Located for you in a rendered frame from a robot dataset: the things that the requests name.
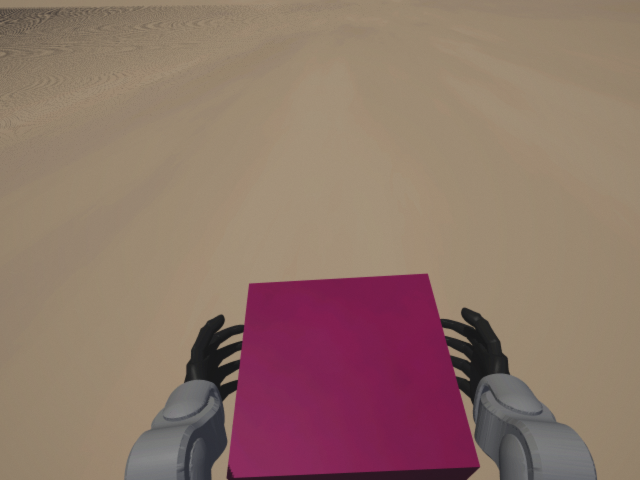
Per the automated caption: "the left robot hand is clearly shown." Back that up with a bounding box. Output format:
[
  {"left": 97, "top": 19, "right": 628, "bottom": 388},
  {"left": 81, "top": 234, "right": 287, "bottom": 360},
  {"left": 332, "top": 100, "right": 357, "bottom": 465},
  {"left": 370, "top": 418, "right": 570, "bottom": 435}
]
[{"left": 184, "top": 314, "right": 244, "bottom": 402}]

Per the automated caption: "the robot left forearm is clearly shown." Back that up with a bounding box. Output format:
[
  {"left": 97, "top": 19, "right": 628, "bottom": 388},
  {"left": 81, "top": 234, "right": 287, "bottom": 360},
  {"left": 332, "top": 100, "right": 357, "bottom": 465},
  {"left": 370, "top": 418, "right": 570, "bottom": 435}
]
[{"left": 124, "top": 380, "right": 227, "bottom": 480}]

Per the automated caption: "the right robot hand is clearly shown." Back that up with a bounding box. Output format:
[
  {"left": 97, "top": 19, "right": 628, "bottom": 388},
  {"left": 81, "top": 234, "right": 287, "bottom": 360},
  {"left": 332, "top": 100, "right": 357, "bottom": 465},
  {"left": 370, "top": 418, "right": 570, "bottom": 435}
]
[{"left": 440, "top": 308, "right": 510, "bottom": 404}]

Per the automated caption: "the carton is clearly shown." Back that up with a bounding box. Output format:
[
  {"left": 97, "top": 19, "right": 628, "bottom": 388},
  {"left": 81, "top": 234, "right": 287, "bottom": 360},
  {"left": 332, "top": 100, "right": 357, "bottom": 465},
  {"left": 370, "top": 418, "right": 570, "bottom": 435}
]
[{"left": 227, "top": 274, "right": 480, "bottom": 480}]

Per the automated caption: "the robot right forearm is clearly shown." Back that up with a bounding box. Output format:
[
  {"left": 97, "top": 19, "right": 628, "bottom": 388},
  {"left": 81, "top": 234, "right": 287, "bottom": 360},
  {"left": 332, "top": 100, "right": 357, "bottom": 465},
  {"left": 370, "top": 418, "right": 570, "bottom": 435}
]
[{"left": 473, "top": 373, "right": 597, "bottom": 480}]

